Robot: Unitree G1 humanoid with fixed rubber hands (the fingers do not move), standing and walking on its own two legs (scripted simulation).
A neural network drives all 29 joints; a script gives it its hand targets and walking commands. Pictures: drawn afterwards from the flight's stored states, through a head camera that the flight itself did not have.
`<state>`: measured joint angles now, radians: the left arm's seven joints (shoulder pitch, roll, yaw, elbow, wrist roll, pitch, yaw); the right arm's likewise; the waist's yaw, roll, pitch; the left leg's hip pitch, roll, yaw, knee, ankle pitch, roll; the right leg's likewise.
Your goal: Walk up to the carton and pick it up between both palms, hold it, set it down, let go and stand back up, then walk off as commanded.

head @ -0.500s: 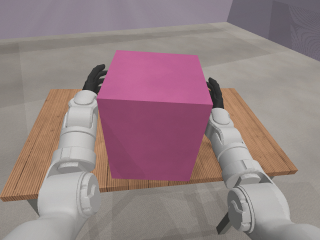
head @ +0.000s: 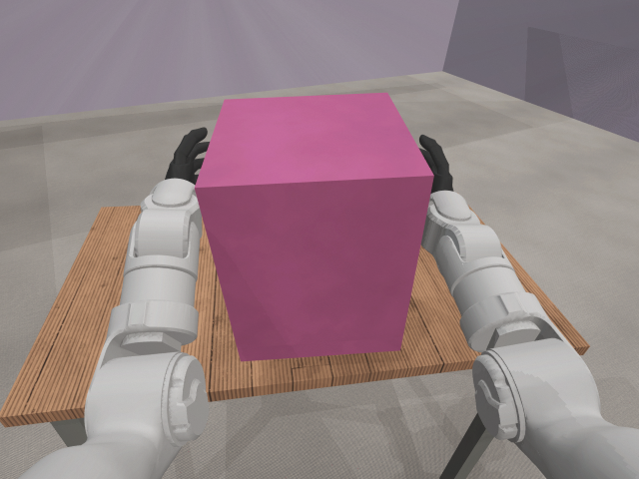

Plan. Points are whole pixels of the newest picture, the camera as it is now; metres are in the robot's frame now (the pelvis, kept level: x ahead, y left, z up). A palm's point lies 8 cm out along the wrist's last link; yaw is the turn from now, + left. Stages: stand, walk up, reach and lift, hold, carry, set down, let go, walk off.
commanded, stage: reach and lift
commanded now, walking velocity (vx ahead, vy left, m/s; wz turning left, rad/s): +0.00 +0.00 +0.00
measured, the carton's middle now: (313, 227) +0.39 -0.01 +0.16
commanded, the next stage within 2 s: hold in 1.48 s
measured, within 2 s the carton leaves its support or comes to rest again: neither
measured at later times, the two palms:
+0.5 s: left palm (186, 155) +0.38 +0.14 +0.27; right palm (457, 146) +0.37 -0.17 +0.29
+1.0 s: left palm (186, 131) +0.37 +0.14 +0.31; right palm (472, 122) +0.37 -0.18 +0.32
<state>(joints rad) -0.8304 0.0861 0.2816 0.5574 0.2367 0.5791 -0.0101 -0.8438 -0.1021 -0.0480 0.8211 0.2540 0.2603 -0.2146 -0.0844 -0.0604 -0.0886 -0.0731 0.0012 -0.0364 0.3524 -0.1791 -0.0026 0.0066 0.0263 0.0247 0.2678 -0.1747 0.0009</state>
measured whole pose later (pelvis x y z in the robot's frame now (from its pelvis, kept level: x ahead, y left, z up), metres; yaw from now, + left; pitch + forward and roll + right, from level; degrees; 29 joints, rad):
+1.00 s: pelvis +0.01 -0.01 +0.00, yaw +0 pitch -2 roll -1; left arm -0.99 0.10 0.34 0.54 0.18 0.85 0.04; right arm -1.15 -0.24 0.06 0.93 0.44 0.58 -0.25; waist -0.08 0.01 -0.23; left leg -0.14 0.02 -0.04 0.38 -0.19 -0.02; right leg -0.06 0.04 0.02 0.30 -0.19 -0.01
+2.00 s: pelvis +0.00 -0.02 +0.00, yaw +1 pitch -1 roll -1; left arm -1.11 0.15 0.33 0.64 0.17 0.88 0.02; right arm -1.27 -0.26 0.07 1.03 0.46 0.63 -0.25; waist -0.06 0.00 -0.27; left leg -0.19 0.03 -0.06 0.38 -0.18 -0.03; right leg -0.10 0.06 0.00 0.27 -0.17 -0.03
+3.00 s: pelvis +0.00 -0.02 +0.00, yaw +1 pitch -1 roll -1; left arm -1.11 0.14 0.34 0.64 0.18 0.88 0.03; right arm -1.26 -0.26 0.06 1.03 0.48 0.64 -0.26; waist -0.07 0.00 -0.26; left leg -0.19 0.03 -0.07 0.39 -0.18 -0.03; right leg -0.10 0.06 0.00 0.28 -0.17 -0.03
